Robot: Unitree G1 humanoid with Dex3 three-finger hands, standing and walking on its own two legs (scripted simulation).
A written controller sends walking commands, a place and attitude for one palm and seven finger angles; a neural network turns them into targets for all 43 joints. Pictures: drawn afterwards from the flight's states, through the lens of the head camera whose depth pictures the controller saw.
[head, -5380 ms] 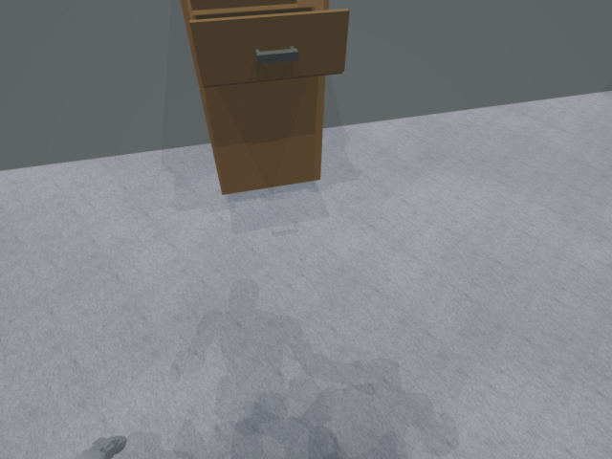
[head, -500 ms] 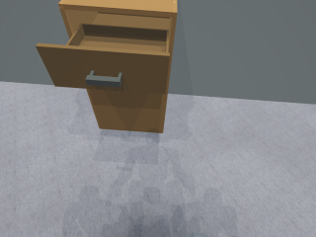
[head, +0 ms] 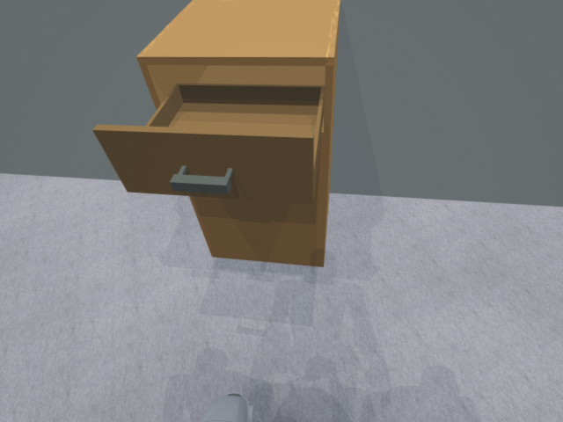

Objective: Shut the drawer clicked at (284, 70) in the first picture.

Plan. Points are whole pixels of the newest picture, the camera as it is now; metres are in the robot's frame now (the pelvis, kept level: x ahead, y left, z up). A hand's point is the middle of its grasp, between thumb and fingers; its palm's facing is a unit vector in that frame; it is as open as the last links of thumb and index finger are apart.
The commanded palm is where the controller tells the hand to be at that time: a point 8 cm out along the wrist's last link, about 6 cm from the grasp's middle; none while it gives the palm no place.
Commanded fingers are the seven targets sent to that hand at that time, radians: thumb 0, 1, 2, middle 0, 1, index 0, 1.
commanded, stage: take the last steps up to it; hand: left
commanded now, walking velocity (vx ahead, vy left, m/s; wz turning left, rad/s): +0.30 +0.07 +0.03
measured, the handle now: (203, 177) +0.57 +0.21 +0.01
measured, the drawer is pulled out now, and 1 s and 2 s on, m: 0.29 0.29 0.29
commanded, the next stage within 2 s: come to a stop and stand still in 0.58 s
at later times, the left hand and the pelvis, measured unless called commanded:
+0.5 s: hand (149, 383) +0.22 +0.28 -0.18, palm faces +0.05 -0.98 -0.20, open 7.4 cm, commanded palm none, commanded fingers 0.00 0.90 0.90 -0.20 -0.30 -0.20 -0.30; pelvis +0.16 +0.09 -0.01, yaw -2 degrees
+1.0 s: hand (191, 322) +0.33 +0.22 -0.16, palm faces -0.02 -0.96 -0.26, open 7.2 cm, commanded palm none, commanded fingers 0.00 0.90 0.90 -0.20 -0.30 -0.20 -0.30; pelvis +0.23 +0.04 -0.01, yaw -2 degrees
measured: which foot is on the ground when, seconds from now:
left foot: up 0.00-0.20, down 0.22-0.78, up 0.80-1.00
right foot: down 0.00-0.22, up 0.24-0.74, down 0.76-1.00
